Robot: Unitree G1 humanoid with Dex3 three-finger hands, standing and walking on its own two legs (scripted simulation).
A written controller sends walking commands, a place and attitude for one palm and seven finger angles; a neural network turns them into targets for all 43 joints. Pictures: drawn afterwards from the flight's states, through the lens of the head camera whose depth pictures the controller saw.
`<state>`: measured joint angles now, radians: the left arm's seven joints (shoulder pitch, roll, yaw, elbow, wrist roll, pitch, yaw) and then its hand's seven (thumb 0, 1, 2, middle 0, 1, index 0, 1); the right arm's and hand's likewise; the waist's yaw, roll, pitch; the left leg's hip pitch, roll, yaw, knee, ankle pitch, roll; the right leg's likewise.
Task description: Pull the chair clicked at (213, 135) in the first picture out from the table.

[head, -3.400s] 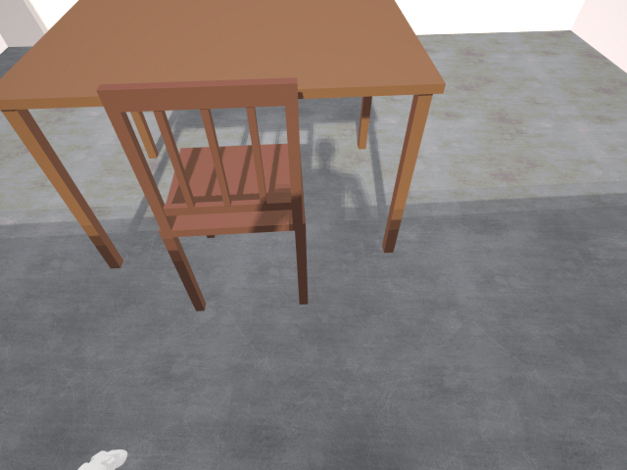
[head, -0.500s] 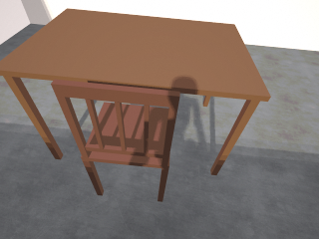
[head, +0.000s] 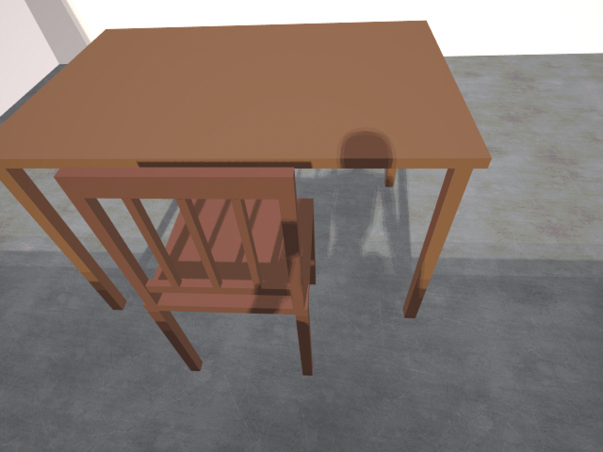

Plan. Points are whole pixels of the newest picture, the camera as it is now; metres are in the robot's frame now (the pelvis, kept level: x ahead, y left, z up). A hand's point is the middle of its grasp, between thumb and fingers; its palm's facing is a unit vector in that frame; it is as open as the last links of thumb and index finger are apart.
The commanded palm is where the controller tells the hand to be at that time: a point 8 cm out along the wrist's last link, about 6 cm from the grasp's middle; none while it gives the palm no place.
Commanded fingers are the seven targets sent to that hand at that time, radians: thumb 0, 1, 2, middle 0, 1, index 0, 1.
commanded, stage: come to a stop and stand still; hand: left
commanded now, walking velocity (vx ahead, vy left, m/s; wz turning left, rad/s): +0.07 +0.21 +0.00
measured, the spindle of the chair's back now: (202, 245) +0.50 +0.25 -0.09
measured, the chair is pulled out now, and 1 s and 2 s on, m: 0.00 0.00 0.00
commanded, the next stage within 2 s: look again from close up in 0.64 s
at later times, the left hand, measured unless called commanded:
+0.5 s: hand out of the picture -0.05 +0.21 -0.17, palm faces +0.11 -0.97 -0.21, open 7.4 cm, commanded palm none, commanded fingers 0.00 0.90 0.90 -0.20 -0.30 -0.20 -0.30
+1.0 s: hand out of the picture -0.03 +0.21 -0.17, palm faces +0.06 -0.97 -0.22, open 7.4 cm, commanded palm none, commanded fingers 0.00 0.90 0.90 -0.20 -0.30 -0.20 -0.30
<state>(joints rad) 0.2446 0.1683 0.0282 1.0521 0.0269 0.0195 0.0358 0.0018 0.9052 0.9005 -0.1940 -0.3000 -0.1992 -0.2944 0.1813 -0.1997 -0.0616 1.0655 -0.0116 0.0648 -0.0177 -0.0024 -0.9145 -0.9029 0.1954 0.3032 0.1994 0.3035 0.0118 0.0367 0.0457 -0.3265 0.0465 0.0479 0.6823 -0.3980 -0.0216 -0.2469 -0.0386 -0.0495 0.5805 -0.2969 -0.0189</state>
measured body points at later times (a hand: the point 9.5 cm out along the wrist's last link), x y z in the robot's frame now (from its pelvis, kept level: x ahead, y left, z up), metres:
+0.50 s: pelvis -0.04 +0.02 +0.01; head -0.04 +0.03 +0.46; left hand -0.05 +0.26 -0.15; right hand -0.02 -0.20 -0.15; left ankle -0.06 +0.15 -0.73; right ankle +0.01 -0.10 -0.73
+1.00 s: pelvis -0.02 +0.04 +0.00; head -0.02 +0.01 +0.45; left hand -0.03 +0.26 -0.15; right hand -0.02 -0.17 -0.17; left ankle -0.06 +0.15 -0.73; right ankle +0.01 -0.10 -0.73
